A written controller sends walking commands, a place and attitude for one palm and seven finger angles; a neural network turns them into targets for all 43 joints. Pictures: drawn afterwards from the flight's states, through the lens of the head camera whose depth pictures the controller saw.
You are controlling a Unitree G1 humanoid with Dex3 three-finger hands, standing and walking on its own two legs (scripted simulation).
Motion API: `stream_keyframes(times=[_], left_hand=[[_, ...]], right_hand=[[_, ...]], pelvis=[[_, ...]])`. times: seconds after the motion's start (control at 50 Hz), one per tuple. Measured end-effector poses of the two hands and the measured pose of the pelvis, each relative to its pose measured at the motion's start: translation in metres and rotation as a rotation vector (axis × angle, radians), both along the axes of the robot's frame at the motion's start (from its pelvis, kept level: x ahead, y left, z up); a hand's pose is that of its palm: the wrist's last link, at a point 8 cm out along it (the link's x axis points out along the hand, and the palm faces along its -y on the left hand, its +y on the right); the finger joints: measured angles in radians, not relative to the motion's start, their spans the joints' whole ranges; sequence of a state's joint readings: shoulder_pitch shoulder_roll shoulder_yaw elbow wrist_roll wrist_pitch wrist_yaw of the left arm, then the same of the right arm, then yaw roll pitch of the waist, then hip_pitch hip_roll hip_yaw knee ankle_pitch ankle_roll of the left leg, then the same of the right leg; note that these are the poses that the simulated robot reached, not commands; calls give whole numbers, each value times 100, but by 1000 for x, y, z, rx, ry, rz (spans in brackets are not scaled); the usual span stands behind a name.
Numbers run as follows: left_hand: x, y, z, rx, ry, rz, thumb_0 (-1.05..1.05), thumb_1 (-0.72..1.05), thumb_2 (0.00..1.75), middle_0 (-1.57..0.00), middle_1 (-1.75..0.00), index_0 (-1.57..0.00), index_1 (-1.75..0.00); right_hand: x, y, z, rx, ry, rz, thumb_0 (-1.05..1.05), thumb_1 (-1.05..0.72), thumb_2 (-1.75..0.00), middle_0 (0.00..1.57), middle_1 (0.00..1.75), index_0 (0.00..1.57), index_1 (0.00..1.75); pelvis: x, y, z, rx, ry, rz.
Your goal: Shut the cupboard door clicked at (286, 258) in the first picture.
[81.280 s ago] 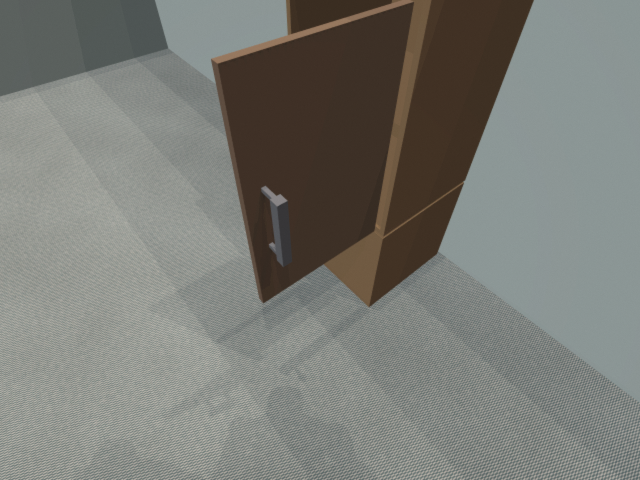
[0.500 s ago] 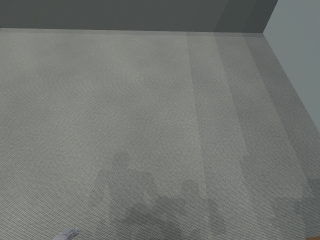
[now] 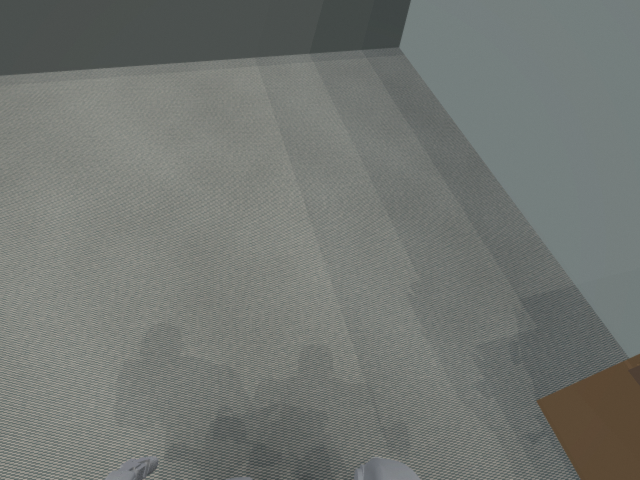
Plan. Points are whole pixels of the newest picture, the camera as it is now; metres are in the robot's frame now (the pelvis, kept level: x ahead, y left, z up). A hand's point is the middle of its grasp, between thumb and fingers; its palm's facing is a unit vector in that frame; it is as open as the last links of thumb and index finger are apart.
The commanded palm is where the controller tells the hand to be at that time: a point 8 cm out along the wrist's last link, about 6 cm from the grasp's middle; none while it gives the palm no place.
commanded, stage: turn to face it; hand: left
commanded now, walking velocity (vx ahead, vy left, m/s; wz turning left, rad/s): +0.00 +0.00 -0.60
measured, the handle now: out of the picture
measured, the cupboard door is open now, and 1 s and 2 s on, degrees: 3 3 3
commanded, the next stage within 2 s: take the last steps up to it in 1.88 s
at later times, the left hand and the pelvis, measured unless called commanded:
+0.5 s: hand (210, 464) +0.15 +0.16 -0.18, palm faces -0.27 -0.94 -0.20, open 7.4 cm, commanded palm none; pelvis +0.02 -0.01 -0.01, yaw -17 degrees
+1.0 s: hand (277, 409) +0.23 +0.07 -0.16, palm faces -0.56 -0.78 -0.28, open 7.4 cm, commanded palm none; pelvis +0.02 -0.04 -0.01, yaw -35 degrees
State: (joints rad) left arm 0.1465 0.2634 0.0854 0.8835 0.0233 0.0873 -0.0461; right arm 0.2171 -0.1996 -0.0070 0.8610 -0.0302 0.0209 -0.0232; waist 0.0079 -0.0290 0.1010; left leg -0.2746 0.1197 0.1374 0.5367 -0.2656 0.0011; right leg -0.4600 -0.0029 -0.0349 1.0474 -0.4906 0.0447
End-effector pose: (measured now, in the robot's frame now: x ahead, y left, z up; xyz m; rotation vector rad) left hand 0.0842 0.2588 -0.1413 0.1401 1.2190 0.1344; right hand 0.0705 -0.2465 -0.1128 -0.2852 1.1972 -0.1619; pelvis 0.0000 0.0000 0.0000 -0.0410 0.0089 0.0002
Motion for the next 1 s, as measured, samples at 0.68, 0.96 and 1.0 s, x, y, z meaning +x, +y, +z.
stream_keyframes(times=[0.68, 0.96, 1.0], left_hand=[[116, -58, -3, 8, 27, -412, 1, 90, 89, -20, -30, -20, -30], [167, -140, 15, 84, -90, -642, 1, 90, 89, -20, -30, -20, -30], [164, -145, 17, 89, -70, -658, 1, 90, 89, -20, -30, -20, -30]], right_hand=[[-70, -15, 0, -2, -22, -409, 0, -90, -90, 20, 30, 20, 30], [-156, -43, -41, 64, 73, -671, 1, -90, -90, 20, 30, 20, 30], [-155, -48, -35, 56, 59, -689, 1, -90, -90, 20, 30, 20, 30]], pelvis=[[25, -5, -1, 11, 9, -421], [20, -39, -14, 27, 0, -590], [22, -41, -10, 37, -2, -615]])
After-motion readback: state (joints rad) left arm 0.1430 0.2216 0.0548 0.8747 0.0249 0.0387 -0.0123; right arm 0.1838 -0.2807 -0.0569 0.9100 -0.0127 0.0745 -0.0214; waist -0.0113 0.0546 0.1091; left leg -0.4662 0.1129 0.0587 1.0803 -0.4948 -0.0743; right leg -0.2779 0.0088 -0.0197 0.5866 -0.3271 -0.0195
